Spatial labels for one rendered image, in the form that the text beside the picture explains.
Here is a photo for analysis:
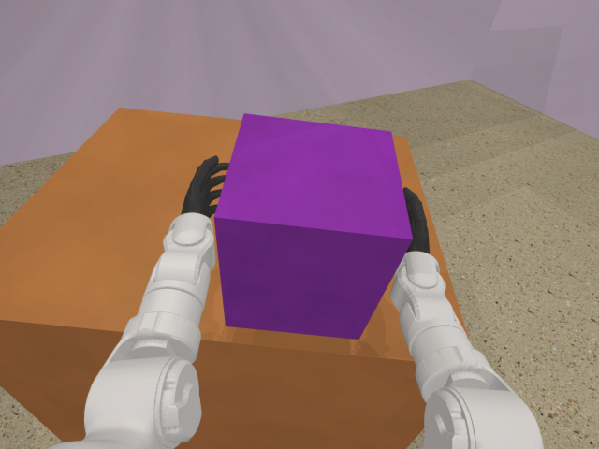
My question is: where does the robot left upper arm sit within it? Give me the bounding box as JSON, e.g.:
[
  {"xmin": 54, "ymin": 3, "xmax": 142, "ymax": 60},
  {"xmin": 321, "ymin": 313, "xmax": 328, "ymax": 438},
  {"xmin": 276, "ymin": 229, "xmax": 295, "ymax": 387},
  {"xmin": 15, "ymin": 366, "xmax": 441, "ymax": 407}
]
[{"xmin": 47, "ymin": 356, "xmax": 202, "ymax": 449}]

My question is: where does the carton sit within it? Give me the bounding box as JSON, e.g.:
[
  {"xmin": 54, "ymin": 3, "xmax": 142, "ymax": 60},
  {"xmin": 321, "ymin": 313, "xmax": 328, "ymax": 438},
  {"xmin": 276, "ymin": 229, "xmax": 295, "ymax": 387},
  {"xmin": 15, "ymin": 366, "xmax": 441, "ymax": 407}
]
[{"xmin": 214, "ymin": 113, "xmax": 413, "ymax": 340}]

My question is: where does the robot right upper arm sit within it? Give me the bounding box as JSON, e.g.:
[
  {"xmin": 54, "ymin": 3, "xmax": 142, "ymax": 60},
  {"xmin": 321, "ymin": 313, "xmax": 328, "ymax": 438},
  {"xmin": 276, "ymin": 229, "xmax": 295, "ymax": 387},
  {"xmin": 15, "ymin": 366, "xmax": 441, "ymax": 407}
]
[{"xmin": 423, "ymin": 386, "xmax": 542, "ymax": 449}]

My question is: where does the left robot forearm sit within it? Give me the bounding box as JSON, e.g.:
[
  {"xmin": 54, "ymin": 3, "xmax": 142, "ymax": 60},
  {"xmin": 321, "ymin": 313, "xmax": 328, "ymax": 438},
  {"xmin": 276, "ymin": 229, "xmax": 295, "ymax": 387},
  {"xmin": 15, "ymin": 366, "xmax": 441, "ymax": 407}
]
[{"xmin": 84, "ymin": 212, "xmax": 215, "ymax": 432}]

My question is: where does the right robot hand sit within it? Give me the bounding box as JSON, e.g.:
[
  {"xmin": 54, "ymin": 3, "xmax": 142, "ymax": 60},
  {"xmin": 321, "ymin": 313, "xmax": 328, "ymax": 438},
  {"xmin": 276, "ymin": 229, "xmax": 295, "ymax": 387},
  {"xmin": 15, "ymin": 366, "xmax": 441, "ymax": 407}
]
[{"xmin": 403, "ymin": 187, "xmax": 430, "ymax": 254}]

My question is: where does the pedestal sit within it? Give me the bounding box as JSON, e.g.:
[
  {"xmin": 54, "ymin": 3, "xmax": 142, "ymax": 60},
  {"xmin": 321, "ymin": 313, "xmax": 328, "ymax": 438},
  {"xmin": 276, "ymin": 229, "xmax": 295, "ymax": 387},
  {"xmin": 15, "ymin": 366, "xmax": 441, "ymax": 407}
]
[{"xmin": 0, "ymin": 108, "xmax": 470, "ymax": 449}]

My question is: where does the right robot forearm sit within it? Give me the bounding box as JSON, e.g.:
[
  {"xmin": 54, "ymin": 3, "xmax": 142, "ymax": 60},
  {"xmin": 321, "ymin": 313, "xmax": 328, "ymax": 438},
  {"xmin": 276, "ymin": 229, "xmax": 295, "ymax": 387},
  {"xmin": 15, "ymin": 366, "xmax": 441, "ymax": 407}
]
[{"xmin": 390, "ymin": 252, "xmax": 544, "ymax": 449}]

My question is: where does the left robot hand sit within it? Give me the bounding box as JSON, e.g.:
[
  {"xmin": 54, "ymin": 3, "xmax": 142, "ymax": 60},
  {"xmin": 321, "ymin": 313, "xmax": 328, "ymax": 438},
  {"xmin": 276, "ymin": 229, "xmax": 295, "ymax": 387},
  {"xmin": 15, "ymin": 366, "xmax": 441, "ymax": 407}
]
[{"xmin": 181, "ymin": 155, "xmax": 229, "ymax": 218}]

